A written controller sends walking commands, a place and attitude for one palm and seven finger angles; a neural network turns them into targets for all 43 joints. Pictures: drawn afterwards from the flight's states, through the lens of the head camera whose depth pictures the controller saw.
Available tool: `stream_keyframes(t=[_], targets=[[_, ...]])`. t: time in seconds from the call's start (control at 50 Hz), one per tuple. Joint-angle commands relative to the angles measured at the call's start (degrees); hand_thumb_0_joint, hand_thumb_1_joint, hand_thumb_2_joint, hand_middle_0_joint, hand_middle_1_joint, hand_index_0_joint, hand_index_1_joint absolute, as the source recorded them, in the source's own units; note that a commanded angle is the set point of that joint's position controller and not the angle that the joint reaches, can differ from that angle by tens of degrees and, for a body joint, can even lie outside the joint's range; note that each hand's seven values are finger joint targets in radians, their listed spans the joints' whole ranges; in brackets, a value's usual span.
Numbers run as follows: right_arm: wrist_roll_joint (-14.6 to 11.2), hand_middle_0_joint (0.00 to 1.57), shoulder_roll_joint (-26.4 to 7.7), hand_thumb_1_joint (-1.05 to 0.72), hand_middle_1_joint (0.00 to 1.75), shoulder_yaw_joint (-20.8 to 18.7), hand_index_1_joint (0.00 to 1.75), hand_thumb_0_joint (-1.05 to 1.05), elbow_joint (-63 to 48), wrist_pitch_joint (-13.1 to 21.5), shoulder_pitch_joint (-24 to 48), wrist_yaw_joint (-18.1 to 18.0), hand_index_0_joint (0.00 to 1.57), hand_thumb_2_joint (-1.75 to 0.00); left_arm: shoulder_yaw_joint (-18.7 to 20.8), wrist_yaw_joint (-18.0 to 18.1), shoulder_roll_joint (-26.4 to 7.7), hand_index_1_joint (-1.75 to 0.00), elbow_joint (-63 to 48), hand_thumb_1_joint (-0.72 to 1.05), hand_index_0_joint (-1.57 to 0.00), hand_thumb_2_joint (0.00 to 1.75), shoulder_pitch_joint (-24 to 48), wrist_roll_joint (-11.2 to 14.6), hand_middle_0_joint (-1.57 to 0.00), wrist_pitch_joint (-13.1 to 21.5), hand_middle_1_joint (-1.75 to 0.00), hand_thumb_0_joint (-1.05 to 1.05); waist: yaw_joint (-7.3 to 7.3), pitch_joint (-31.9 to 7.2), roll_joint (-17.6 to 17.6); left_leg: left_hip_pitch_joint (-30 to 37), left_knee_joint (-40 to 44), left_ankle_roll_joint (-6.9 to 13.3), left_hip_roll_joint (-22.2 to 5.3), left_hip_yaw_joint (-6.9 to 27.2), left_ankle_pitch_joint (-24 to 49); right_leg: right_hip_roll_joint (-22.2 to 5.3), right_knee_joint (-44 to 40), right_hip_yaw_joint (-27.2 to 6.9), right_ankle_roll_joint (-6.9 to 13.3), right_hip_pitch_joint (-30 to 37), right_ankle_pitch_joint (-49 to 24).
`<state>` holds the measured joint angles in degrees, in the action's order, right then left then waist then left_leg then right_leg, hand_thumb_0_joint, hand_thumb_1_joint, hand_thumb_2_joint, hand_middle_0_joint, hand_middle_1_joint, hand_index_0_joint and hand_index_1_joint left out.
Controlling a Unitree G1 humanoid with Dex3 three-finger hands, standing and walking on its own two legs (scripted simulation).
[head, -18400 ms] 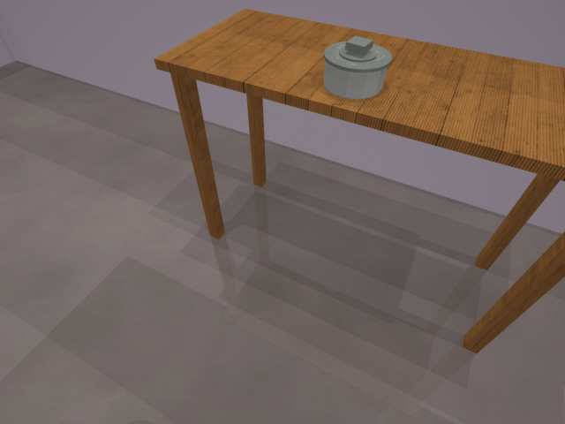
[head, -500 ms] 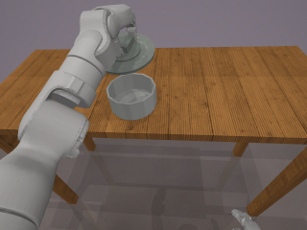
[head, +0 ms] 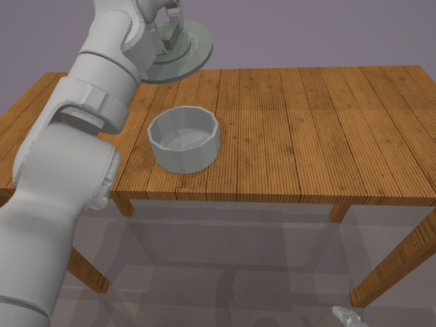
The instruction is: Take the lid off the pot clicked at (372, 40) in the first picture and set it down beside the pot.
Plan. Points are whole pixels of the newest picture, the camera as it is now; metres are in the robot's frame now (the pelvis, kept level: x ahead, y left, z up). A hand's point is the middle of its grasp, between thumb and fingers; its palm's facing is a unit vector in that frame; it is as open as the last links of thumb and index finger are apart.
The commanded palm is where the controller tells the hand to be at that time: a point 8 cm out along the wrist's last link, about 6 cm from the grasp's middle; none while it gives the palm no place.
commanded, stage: lift the lid straight up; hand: left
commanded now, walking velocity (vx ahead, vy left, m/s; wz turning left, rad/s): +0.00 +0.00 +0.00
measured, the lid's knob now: (161, 35) +0.50 +0.09 +0.31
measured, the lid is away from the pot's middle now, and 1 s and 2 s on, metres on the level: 0.02 0.09 0.22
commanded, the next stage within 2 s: move the lid sideways beside the pot in 0.16 s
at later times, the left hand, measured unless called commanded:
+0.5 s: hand (145, 35) +0.47 +0.10 +0.32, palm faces -0.12 -0.07 -0.99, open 8.4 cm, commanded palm +0.44 +0.12 +0.37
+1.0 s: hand (106, 41) +0.47 +0.17 +0.31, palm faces -0.12 -0.05 -0.99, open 8.4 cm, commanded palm +0.45 +0.17 +0.37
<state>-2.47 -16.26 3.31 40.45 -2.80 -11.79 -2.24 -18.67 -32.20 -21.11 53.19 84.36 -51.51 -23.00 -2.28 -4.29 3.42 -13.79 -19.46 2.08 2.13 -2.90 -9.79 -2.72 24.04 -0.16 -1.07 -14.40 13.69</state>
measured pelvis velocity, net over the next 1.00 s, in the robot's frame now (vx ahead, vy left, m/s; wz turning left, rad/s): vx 0.00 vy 0.00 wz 0.01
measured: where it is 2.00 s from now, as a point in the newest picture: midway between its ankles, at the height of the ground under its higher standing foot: outside the picture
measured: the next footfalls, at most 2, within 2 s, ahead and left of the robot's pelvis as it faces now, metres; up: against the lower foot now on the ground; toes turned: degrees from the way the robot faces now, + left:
none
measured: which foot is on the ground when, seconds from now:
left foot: down 0.00-1.00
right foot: down 0.00-1.00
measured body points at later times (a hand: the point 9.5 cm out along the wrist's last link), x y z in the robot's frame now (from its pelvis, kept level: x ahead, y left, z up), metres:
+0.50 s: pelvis +0.00 +0.00 +0.00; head +0.01 -0.03 +0.45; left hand +0.47 +0.10 +0.38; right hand +0.13 -0.24 -0.12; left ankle +0.00 +0.10 -0.74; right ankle -0.02 -0.13 -0.74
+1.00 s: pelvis +0.00 +0.00 +0.00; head +0.02 -0.02 +0.45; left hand +0.47 +0.17 +0.37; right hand +0.13 -0.25 -0.12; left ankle +0.00 +0.10 -0.74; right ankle -0.02 -0.13 -0.74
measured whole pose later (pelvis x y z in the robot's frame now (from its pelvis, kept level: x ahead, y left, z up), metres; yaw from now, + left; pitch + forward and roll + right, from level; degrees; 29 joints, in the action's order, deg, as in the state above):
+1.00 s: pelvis +0.00 +0.00 +0.00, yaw +1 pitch +5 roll +1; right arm -3.2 -16.5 3.0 38.5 -5.2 -11.7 -2.2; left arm -16.7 -33.5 -30.4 51.1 81.0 -54.9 -19.8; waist -3.0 -4.1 2.9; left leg -16.1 -21.1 2.2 2.0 -2.2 -10.5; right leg -2.6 23.6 0.5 -1.2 -15.5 13.6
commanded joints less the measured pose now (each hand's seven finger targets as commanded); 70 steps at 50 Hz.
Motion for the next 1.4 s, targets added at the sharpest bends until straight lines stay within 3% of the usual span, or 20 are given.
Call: stream_keyframes(t=[0.0,0.08,0.14,0.24,0.28,0.38,0.46,0.58,0.68,0.76,0.8,0.96,0.98,1.1,1.14,1.18,1.22,1.28,1.34,1.38], targets=[[-0.1,0.2,-5.7,-0.9,0.3,-1.8,0.3,0.0,-7.7,2.3,5.3,-0.3,0.2,-0.9,2.1,3.2,-10.4,-0.98,-9.0,0.61,-0.7,1.08,34.9,-2.2,-0.75,-0.6,-1.0,0.0,-0.31,-19.6,-9.5,11.5,-1.3,1.9,1.6,2.0,17.3,3.7,-2.2,1.2,3.0,3.4,-18.3],[0.2,0.2,-6.0,-0.9,0.3,-2.2,0.3,0.0,-8.6,2.3,5.7,0.0,0.2,-0.9,3.0,3.4,-11.9,-0.98,-14.3,0.61,-0.7,1.08,34.8,-1.7,-0.75,-0.4,-1.0,0.0,0.3,-25.6,-6.8,14.1,-2.5,1.8,1.4,2.3,22.1,3.5,-1.2,0.7,3.2,5.7,-21.1],[-0.3,0.2,-5.5,-0.9,0.3,-1.6,0.3,0.0,-7.7,2.1,6.2,-0.2,0.2,-0.9,1.3,3.3,-10.0,-0.98,-10.7,0.61,-0.7,1.08,37.2,-2.5,-0.75,-1.1,-1.0,0.0,-0.76,-20.9,-8.2,12.3,-1.4,1.8,1.6,2.2,16.7,3.8,-2.0,1.2,3.1,3.1,-17.5],[-0.1,0.2,-5.2,-0.9,0.3,-1.4,0.3,0.0,-7.5,2.8,6.1,-0.5,0.2,-0.9,2.0,3.7,-11.1,-0.98,-12.1,0.61,-0.7,1.08,40.7,-2.4,-0.75,-0.3,-1.0,0.0,-0.78,-23.6,-7.2,13.9,-1.6,1.7,1.6,2.6,17.9,3.8,-1.7,1.1,3.2,3.5,-17.8],[0.5,0.2,-6.2,-0.9,0.3,-2.0,0.3,0.0,-7.5,2.3,5.0,-0.6,0.2,-0.9,5.1,3.7,-15.9,-0.98,-13.1,0.61,-0.7,1.08,37.8,-2.9,-0.75,1.1,-1.0,0.0,-0.05,-25.6,-8.3,13.2,-1.9,1.5,1.5,2.6,19.4,3.6,-1.4,0.9,3.4,5.9,-19.8],[0.3,0.2,-6.1,-0.9,0.3,-2.0,0.3,0.0,-7.8,1.0,5.2,-0.5,0.2,-0.9,5.2,3.4,-15.4,-0.98,-8.2,0.61,-0.7,1.08,33.3,-3.6,-0.75,0.7,-1.0,0.0,0.41,-22.7,-9.3,10.4,-1.7,1.5,1.4,2.0,18.7,3.4,-1.3,1.1,3.4,5.7,-19.8],[0.3,0.2,-6.4,-0.9,0.3,-1.6,0.3,0.0,-8.8,0.2,6.1,-0.7,0.2,-0.9,7.0,3.1,-19.2,-0.98,-8.5,0.61,-0.7,1.08,33.3,-5.0,-0.75,0.4,-1.0,0.0,0.96,-22.9,-11.1,8.9,-1.5,1.7,1.4,1.7,18.2,3.1,-0.9,0.7,3.1,7.2,-20.4],[-0.5,0.2,-6.6,-0.9,0.3,-2.2,0.3,0.0,-9.3,0.0,5.4,-0.6,0.2,-0.9,1.7,2.8,-13.1,-0.98,-12.9,0.61,-0.7,1.08,33.9,-3.0,-0.75,1.6,-1.0,0.0,-1.26,-20.9,-6.6,12.2,-2.2,1.7,1.1,2.3,18.5,3.7,-2.3,1.4,3.3,2.6,-17.6],[0.0,0.2,-6.6,-0.9,0.3,-2.6,0.3,0.0,-9.2,1.4,3.7,-0.9,0.2,-0.9,5.5,2.8,-19.8,-0.98,-17.7,0.61,-0.7,1.08,36.1,-3.4,-0.75,3.5,-1.0,0.0,-0.91,-27.9,-4.1,14.6,-3.4,1.7,1.5,3.1,20.2,3.8,-1.5,1.0,3.5,4.9,-18.5],[-0.7,0.2,-6.4,-0.9,0.3,-2.2,0.3,0.0,-8.0,1.2,3.8,-1.0,0.2,-0.9,4.4,2.4,-19.0,-0.98,-12.7,0.61,-0.7,1.08,36.3,-4.3,-0.75,3.3,-1.0,0.0,-1.3,-21.7,-4.4,12.1,-2.1,1.6,1.7,2.8,16.3,4.1,-2.2,1.6,3.6,2.3,-15.6],[-0.1,0.2,-7.0,-0.9,0.3,-2.5,0.3,0.0,-8.4,1.3,3.3,-0.8,0.2,-0.9,7.9,2.7,-23.3,-0.98,-14.9,0.61,-0.7,1.08,35.5,-4.6,-0.75,3.8,-1.0,0.0,-0.37,-25.2,-4.1,12.8,-2.9,1.5,1.6,3.2,20.8,4.0,-1.7,1.2,3.5,4.5,-18.4],[-0.7,0.2,-7.2,-0.9,0.3,-2.3,0.3,0.0,-9.2,-0.6,4.6,-0.5,0.2,-0.9,6.4,1.6,-22.8,-0.98,-12.0,0.61,-0.7,1.08,30.5,-5.6,-0.75,2.9,-1.0,0.0,-0.73,-22.1,-6.8,10.5,-3.2,1.7,1.2,2.6,21.0,3.8,-1.6,1.6,3.3,3.9,-18.5],[-0.9,0.2,-7.6,-0.9,0.3,-2.7,0.3,0.0,-9.4,-0.7,4.5,-0.5,0.2,-0.9,5.1,1.6,-21.2,-0.98,-13.6,0.61,-0.7,1.08,28.6,-4.0,-0.75,3.3,-1.0,0.0,-0.96,-22.0,-4.9,11.8,-3.6,1.5,1.0,2.9,22.3,3.7,-1.8,1.7,3.5,3.0,-18.9],[-0.5,0.2,-7.0,-0.9,0.3,-2.6,0.3,0.0,-10.0,0.1,3.9,-0.6,0.2,-0.9,9.1,1.9,-26.9,-0.98,-22.2,0.61,-0.7,1.08,35.6,-4.9,-0.75,4.8,-1.0,0.0,-0.49,-29.8,-1.9,16.0,-4.7,1.5,1.3,3.9,26.4,4.0,-0.9,1.1,3.2,4.7,-19.7],[-0.7,0.2,-6.9,-0.9,0.3,-2.5,0.3,0.0,-9.7,-0.3,4.4,-0.7,0.2,-0.9,8.8,1.5,-26.6,-0.98,-18.1,0.61,-0.7,1.08,32.6,-5.3,-0.75,4.4,-1.0,0.0,-0.54,-27.6,-3.1,14.9,-5.4,1.8,1.3,3.7,27.2,4.0,-0.8,1.3,3.3,4.0,-20.1],[-1.0,0.2,-7.8,-0.9,0.3,-2.8,0.3,0.0,-8.6,-0.9,3.3,-0.8,0.2,-0.9,7.3,1.0,-25.1,-0.98,-11.7,0.61,-0.7,1.08,27.5,-4.4,-0.75,3.7,-1.0,0.0,-1.26,-20.4,-4.8,11.6,-4.3,1.5,1.2,3.4,22.8,4.0,-2.1,2.1,3.5,1.9,-18.4],[-0.8,0.2,-7.7,-0.9,0.3,-2.5,0.3,0.0,-8.9,-1.3,4.3,-0.8,0.2,-0.9,9.5,1.2,-28.3,-0.98,-12.4,0.61,-0.7,1.08,30.4,-5.7,-0.75,3.8,-1.0,0.0,-0.72,-21.3,-5.6,10.5,-3.5,1.5,1.3,3.0,18.5,3.9,-1.8,1.9,3.3,3.0,-16.1],[-1.1,0.2,-7.7,-0.9,0.3,-2.5,0.3,0.0,-9.6,-1.4,4.8,-0.8,0.2,-0.9,5.7,1.2,-24.5,-0.98,-15.4,0.61,-0.7,1.08,29.4,-4.3,-0.75,4.7,-1.0,0.0,-1.14,-22.9,-2.6,12.5,-4.5,1.4,1.1,3.5,23.3,3.6,-1.5,1.9,3.6,2.7,-18.5],[-0.9,0.2,-7.5,-0.9,0.3,-2.3,0.3,0.0,-9.2,-1.9,4.4,-0.9,0.2,-0.9,9.3,1.3,-29.2,-0.98,-13.8,0.61,-0.7,1.08,30.6,-6.2,-0.75,4.8,-1.0,0.0,-0.88,-24.0,-3.6,11.7,-4.4,1.5,1.1,3.3,21.7,3.9,-1.4,1.8,3.4,3.6,-17.4],[-1.1,0.2,-7.9,-0.9,0.3,-2.5,0.3,0.0,-9.5,-1.8,4.4,-1.0,0.2,-0.9,7.9,1.4,-28.4,-0.98,-15.7,0.61,-0.7,1.08,30.2,-5.0,-0.75,5.3,-1.0,0.0,-1.18,-24.2,-1.9,12.5,-4.5,1.4,1.0,3.5,22.0,3.7,-1.6,1.8,3.6,3.2,-17.5]])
